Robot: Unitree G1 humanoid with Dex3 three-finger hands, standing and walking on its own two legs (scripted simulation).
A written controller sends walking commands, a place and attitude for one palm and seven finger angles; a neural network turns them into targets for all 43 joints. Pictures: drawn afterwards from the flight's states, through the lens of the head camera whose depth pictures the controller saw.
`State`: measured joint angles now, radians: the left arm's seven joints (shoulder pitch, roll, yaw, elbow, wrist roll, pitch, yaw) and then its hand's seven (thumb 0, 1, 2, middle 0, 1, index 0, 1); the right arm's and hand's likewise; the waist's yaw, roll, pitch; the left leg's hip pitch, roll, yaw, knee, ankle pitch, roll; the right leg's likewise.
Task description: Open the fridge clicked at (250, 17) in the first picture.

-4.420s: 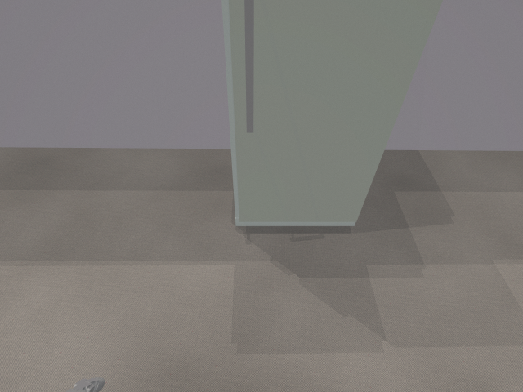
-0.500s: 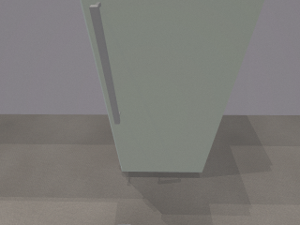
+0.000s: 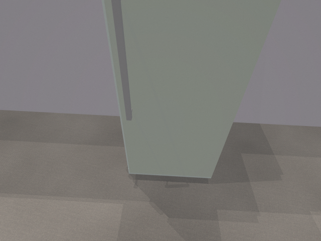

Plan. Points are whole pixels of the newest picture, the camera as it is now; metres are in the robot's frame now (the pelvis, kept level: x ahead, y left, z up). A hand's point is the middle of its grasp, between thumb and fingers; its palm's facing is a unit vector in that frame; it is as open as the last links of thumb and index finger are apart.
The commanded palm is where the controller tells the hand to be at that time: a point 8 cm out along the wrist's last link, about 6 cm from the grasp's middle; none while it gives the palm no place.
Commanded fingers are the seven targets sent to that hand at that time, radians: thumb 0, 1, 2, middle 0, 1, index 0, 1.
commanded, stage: come to a stop and stand still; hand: left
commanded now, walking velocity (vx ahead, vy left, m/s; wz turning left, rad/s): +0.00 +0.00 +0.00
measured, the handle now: (125, 69) +0.68 +0.16 +0.11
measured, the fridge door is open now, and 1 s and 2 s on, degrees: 0 0 0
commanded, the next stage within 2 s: look again from close up in 0.44 s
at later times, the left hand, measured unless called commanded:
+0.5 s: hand out of the picture -0.04 +0.15 -0.17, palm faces +0.05 -0.99 -0.14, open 7.4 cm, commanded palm none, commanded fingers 0.00 0.90 0.90 -0.20 -0.30 -0.20 -0.30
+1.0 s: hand out of the picture +0.02 +0.18 -0.17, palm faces +0.01 -0.98 -0.18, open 7.4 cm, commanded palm none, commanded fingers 0.00 0.90 0.90 -0.20 -0.30 -0.20 -0.30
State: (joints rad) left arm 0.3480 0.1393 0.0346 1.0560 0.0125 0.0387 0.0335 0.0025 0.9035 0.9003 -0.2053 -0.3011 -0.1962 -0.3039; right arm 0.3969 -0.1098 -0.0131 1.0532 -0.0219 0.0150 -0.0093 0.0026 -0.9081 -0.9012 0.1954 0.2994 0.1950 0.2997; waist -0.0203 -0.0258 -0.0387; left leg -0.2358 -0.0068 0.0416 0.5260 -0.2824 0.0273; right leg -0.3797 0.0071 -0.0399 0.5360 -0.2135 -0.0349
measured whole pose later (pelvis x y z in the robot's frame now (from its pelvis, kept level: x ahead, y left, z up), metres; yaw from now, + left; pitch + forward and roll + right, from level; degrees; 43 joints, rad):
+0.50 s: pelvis -0.03 +0.00 +0.00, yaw +0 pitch -1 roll +0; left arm 0.34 0.12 0.01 1.08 0.01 0.00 0.02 0.00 0.91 0.90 -0.20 -0.30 -0.20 -0.30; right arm 0.34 -0.12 -0.01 1.08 -0.02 0.00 -0.02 0.00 -0.91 -0.90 0.19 0.30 0.19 0.30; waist 0.00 -0.01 0.00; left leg -0.31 0.01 0.02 0.50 -0.20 0.01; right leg -0.28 0.02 -0.01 0.51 -0.24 -0.02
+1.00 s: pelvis +0.02 +0.01 +0.01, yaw -1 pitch +1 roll +1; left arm 0.30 0.14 -0.01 1.10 0.01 -0.02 0.03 0.00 0.91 0.90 -0.20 -0.30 -0.19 -0.30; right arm 0.29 -0.14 0.00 1.11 -0.01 -0.03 -0.03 0.01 -0.92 -0.90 0.20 0.30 0.19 0.30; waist 0.00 0.00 0.02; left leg -0.22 -0.02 0.05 0.43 -0.22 0.03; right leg -0.21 -0.01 0.03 0.46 -0.27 0.00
